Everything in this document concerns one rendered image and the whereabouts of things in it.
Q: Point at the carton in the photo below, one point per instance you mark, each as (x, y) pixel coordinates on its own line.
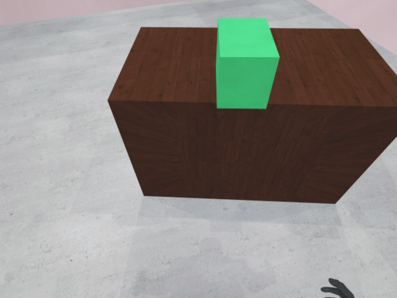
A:
(246, 63)

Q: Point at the right robot hand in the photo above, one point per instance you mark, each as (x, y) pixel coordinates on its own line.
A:
(340, 289)

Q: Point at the pedestal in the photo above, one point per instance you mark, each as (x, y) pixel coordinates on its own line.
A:
(331, 112)

